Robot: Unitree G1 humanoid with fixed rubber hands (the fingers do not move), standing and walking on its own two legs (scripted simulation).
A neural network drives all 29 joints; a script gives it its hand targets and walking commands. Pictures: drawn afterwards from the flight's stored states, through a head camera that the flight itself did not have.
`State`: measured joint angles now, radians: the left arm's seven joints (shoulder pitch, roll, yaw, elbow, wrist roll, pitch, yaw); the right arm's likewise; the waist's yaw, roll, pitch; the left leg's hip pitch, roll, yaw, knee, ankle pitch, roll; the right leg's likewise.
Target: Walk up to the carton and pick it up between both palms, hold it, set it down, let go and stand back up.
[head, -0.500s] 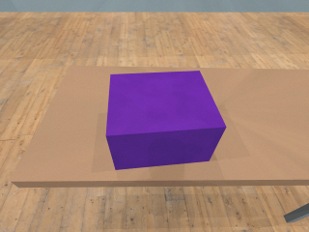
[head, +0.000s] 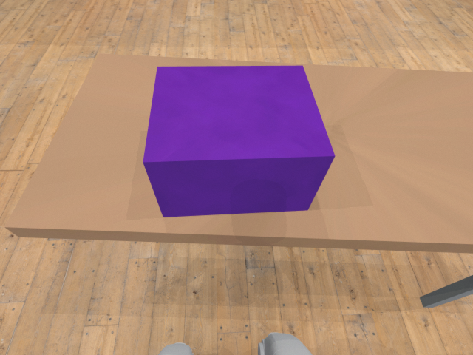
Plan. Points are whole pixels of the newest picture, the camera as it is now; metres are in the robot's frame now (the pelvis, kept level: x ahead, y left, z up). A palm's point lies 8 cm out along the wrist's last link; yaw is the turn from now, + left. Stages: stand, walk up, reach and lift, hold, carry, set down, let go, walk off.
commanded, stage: walk up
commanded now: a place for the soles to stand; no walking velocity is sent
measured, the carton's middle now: (234, 140) +0.50 +0.00 +0.04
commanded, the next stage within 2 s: none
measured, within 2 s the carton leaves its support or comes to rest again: neither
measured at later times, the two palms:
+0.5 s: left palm out of the picture -0.05 +0.21 -0.09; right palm out of the picture +0.04 -0.31 -0.13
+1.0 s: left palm out of the picture -0.02 +0.28 -0.12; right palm out of the picture +0.06 -0.24 -0.12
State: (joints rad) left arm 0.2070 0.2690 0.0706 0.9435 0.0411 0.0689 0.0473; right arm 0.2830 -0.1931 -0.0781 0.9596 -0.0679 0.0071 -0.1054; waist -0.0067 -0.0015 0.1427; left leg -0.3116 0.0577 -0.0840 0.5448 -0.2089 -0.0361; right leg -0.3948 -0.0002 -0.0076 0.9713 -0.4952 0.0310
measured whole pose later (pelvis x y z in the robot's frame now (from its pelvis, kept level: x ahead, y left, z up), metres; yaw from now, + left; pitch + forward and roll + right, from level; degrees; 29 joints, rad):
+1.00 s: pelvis -0.02 +0.01 +0.00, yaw +5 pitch -2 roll +1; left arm 0.45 0.27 0.03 0.73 0.02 0.01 0.01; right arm 0.31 -0.24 -0.02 0.79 -0.02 0.04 -0.01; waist -0.01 -0.02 0.05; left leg -0.29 -0.02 0.05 0.60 -0.28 0.03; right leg -0.28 -0.02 -0.01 0.65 -0.35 0.00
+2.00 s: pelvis +0.00 +0.01 +0.01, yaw +3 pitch -2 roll +0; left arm 0.36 0.25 -0.01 0.84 0.00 0.00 0.01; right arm 0.34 -0.26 0.01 0.84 -0.01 0.00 -0.01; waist 0.00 0.00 0.03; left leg -0.20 0.02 0.06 0.46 -0.23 0.01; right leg -0.18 0.02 0.02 0.46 -0.25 -0.01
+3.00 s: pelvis +0.01 +0.00 +0.01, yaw -1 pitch -1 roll +0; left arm 0.35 0.23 -0.01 0.94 0.00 0.00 0.02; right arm 0.34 -0.23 0.01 0.90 -0.01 -0.01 -0.03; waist 0.00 0.00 0.02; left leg -0.16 0.06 0.09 0.44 -0.25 -0.02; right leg -0.17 0.06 0.07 0.44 -0.25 -0.03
